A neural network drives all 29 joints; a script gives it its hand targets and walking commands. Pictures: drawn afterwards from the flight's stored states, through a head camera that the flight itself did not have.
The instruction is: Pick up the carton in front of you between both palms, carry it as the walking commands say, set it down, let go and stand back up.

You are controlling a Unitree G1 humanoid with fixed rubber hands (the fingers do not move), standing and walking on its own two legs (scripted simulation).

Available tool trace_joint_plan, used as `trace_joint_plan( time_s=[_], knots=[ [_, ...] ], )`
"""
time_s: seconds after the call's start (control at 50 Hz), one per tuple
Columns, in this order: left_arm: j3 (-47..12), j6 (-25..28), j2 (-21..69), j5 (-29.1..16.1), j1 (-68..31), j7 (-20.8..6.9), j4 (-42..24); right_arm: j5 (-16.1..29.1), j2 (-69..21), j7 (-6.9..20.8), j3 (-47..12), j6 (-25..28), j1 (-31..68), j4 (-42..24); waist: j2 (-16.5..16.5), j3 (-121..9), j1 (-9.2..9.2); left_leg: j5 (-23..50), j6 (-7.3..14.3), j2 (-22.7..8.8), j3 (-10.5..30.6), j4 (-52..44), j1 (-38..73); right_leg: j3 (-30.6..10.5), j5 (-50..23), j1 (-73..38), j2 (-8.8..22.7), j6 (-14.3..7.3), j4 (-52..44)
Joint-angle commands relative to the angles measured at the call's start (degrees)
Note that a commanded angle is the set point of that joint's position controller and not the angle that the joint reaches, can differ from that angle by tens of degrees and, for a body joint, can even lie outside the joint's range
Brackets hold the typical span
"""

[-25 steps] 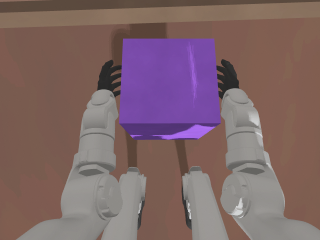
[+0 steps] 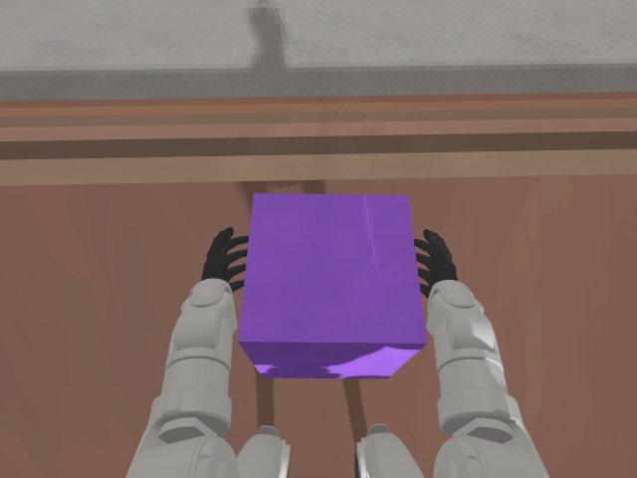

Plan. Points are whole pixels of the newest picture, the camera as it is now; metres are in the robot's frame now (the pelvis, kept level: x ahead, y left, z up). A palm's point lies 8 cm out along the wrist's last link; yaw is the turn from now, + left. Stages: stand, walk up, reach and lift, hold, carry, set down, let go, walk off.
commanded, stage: reach and lift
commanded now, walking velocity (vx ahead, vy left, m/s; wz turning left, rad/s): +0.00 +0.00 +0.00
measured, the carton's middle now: (327, 296) +0.38 +0.00 -0.09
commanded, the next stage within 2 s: hold in 1.42 s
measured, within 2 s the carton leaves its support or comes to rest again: neither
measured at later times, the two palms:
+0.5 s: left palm (182, 275) +0.32 +0.15 +0.10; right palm (477, 279) +0.32 -0.15 +0.10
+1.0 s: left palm (181, 267) +0.33 +0.15 +0.11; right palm (479, 271) +0.32 -0.15 +0.11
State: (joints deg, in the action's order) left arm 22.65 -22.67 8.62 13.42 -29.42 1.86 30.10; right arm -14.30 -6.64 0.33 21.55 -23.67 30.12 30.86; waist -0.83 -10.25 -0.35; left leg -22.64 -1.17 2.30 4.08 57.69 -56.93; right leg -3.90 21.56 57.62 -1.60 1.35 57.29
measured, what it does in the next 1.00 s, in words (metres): rises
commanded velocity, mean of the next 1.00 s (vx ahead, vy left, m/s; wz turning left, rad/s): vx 0.00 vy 0.00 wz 0.00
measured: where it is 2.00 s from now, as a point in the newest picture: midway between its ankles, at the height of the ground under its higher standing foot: outside the picture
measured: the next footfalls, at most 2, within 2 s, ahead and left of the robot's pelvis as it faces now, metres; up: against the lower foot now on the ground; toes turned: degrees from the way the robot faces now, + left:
none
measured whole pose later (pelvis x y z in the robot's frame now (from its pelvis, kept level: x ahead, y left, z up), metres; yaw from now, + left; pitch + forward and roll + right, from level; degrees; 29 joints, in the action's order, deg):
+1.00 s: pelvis +0.03 +0.00 +0.08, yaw +0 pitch -5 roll +0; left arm 16.4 -35.9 9.4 17.3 -17.8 -1.5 19.2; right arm -17.2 -9.3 1.3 15.6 -36.7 17.5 18.6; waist -0.3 1.9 0.0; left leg -12.1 -0.8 0.7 4.6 23.7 -7.1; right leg -4.0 11.1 7.7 -0.9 0.7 23.3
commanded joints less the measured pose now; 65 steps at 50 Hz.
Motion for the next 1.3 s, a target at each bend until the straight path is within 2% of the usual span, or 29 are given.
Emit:
trace_joint_plan(
  time_s=[0.0, 0.16, 0.3, 0.4, 0.48, 0.56, 0.66, 1.06, 1.28],
  knots=[
    [-35.14, -0.21, 60.43, -8.84, -29.07, -14.57, 2.65, 9.08, -60.28, 14.00, -33.96, 0.66, 28.68, 1.53, 0.58, -30.40, -0.17, 14.58, 0.61, 5.53, -0.76, -12.13, 22.02, 1.23, -15.24, -26.62, -6.08, -1.37, -10.49],
    [-37.41, -3.01, 58.94, -9.03, -19.95, -14.71, -0.88, 9.80, -59.05, 13.38, -36.50, -1.83, 19.85, -3.01, 0.87, -21.34, -0.09, 21.19, 0.76, 4.47, 0.10, -22.20, 35.24, 0.49, -21.35, -38.90, -5.06, -1.14, -20.95],
    [-39.91, -7.20, 57.75, -10.11, -14.17, -15.21, -6.04, 11.32, -58.30, 13.23, -39.85, -6.30, 14.79, -9.17, 0.90, -12.41, 0.31, 22.39, 0.83, 3.64, 0.25, -30.47, 44.82, 0.17, -22.38, -48.48, -4.13, -0.85, -29.63],
    [-37.10, -10.44, 55.22, -8.80, -12.79, -15.77, -6.40, 9.85, -56.72, 13.42, -36.66, -9.59, 12.54, -8.88, 0.80, -2.91, 0.11, 15.95, 1.05, 3.14, 0.08, -35.04, 46.54, 0.06, -16.20, -50.06, -3.79, -1.23, -34.23],
    [-33.24, -11.02, 54.29, -6.95, -15.78, -16.46, -4.34, 8.00, -55.71, 13.94, -32.67, -10.18, 15.39, -6.57, 0.59, 1.56, 0.09, 9.63, 1.52, 2.72, -0.36, -36.19, 45.47, 0.49, -9.58, -49.29, -3.48, -1.73, -35.07],
    [-34.25, -10.41, 55.73, -7.71, -20.75, -17.02, -5.69, 8.76, -57.28, 14.54, -33.82, -9.59, 20.31, -7.72, 0.39, -1.59, 0.16, 9.38, 1.68, 2.56, -0.65, -35.60, 46.15, 0.68, -9.19, -50.64, -3.40, -1.83, -34.42],
    [-35.23, -10.36, 55.77, -8.04, -21.81, -16.96, -6.31, 9.14, -57.55, 14.54, -35.11, -9.56, 21.69, -8.48, 0.48, -3.89, 0.32, 10.53, 1.50, 2.71, -0.73, -35.68, 47.39, 0.78, -10.46, -52.35, -3.52, -1.61, -34.46],
    [-37.81, -12.82, 53.20, -9.47, -12.07, -16.07, -13.33, 10.80, -55.51, 13.26, -37.59, -11.96, 11.75, -15.61, 0.71, -4.38, 0.35, 23.15, 0.70, 3.46, -0.36, -38.25, 53.66, 0.12, -23.43, -58.00, -4.06, -0.74, -37.41],
    [-39.34, -14.38, 52.67, -10.58, -9.99, -15.51, -16.82, 11.81, -54.18, 12.94, -38.93, -13.42, 9.92, -19.14, 0.62, -3.28, 0.21, 24.88, 0.42, 3.49, -0.04, -38.82, 55.03, 0.02, -24.41, -58.49, -4.27, -0.68, -37.97]
  ],
)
